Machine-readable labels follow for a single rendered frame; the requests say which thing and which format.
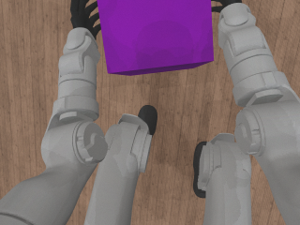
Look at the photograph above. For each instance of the right robot upper arm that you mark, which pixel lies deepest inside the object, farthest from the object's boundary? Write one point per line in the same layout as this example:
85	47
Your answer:
271	133

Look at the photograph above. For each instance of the left robot upper arm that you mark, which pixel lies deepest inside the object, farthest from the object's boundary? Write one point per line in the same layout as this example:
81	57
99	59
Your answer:
71	153

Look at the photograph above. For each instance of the left robot hand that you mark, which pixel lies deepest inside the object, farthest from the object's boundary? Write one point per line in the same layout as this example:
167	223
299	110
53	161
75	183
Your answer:
80	16

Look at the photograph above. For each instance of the right robot foot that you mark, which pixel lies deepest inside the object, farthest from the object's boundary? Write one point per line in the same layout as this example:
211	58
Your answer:
196	166

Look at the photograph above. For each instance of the right robot forearm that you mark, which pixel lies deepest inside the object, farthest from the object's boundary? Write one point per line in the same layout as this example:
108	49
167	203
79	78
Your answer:
255	76

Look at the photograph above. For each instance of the left robot forearm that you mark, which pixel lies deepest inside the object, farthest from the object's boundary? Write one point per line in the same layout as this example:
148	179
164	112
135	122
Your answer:
77	80

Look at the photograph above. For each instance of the robot left thigh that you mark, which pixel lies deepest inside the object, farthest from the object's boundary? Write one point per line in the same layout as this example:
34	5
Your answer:
117	175

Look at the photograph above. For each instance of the right robot hand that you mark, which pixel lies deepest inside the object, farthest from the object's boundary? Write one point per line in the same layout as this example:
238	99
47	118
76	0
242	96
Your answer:
224	3

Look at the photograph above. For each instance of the carton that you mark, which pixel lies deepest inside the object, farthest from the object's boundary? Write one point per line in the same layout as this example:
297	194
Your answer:
152	36

